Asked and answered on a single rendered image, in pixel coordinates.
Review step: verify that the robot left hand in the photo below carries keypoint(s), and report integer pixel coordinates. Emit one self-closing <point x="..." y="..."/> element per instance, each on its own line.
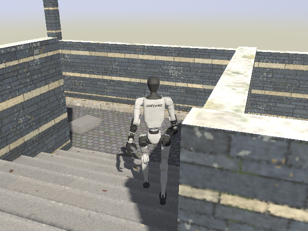
<point x="129" y="150"/>

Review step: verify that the left robot forearm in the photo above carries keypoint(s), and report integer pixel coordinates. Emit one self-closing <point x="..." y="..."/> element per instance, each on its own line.
<point x="132" y="132"/>

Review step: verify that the robot left upper arm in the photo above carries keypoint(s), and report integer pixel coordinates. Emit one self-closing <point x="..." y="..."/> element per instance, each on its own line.
<point x="137" y="110"/>

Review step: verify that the robot right upper arm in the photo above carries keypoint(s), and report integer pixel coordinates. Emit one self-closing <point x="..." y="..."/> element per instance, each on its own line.
<point x="170" y="108"/>

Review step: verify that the robot right hand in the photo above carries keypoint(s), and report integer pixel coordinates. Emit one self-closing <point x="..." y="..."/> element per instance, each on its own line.
<point x="170" y="129"/>

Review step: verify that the left robot foot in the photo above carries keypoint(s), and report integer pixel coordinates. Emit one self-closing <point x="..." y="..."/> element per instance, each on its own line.
<point x="146" y="185"/>

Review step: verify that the robot head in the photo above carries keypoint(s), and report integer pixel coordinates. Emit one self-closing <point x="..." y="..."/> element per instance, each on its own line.
<point x="153" y="83"/>

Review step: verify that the right robot forearm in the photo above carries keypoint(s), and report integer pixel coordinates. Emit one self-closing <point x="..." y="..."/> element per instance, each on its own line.
<point x="174" y="123"/>

